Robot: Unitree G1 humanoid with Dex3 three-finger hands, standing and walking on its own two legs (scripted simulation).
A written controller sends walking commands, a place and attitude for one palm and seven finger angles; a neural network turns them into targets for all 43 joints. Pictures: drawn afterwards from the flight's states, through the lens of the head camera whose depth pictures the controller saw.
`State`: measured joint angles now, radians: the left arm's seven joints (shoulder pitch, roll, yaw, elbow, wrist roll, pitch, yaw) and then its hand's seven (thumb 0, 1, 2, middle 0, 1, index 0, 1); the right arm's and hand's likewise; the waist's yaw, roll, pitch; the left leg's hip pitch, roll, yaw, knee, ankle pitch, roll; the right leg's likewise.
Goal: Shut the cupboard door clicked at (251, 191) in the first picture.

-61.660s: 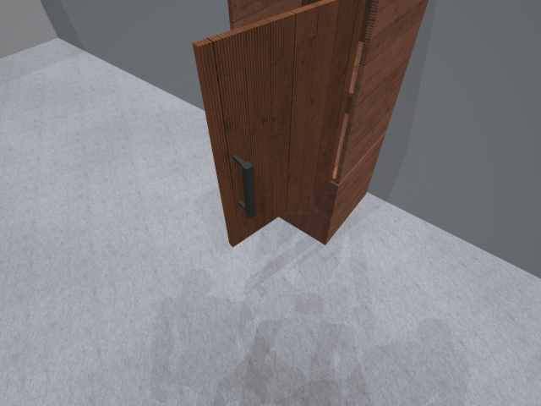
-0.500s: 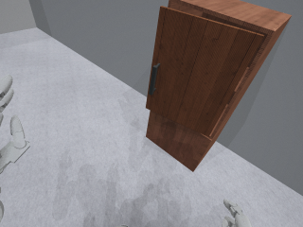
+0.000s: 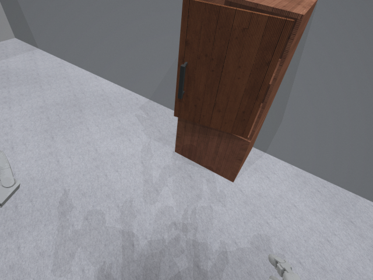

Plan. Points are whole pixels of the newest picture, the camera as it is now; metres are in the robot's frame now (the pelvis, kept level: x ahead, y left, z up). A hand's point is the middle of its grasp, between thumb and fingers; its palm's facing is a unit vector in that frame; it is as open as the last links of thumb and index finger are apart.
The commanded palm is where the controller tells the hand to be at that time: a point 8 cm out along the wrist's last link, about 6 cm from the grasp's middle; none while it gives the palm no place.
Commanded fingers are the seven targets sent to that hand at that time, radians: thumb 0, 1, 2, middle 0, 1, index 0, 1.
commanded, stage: stop stepping back and stand still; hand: left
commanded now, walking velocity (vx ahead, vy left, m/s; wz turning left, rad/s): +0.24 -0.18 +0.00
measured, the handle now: (183, 80) +1.01 +0.01 -0.08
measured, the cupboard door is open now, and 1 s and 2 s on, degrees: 12 12 12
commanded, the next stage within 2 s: let the arm hang, fingers relaxed in 1.04 s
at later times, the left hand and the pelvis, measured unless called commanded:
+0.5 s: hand out of the picture +0.20 +0.29 +0.18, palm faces +0.46 -0.79 -0.39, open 7.4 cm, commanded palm +0.13 +0.33 +0.19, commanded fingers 0.00 0.90 0.90 -0.20 -0.30 -0.20 -0.30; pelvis -0.01 +0.02 +0.00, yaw +1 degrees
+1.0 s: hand (28, 170) +0.24 +0.27 +0.17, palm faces +0.41 -0.78 -0.48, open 7.4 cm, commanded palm +0.18 +0.31 +0.19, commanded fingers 0.00 0.90 0.90 -0.20 -0.30 -0.20 -0.30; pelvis +0.04 +0.01 +0.01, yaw +1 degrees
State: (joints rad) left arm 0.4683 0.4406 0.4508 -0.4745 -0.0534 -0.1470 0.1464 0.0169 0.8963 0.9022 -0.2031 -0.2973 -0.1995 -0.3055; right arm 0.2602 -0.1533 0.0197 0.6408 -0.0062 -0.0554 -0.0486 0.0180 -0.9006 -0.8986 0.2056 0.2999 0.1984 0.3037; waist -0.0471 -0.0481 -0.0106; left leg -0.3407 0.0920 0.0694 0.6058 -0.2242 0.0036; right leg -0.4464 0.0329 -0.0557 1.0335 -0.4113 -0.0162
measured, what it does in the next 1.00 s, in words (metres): steps on the spot: right foot, then left foot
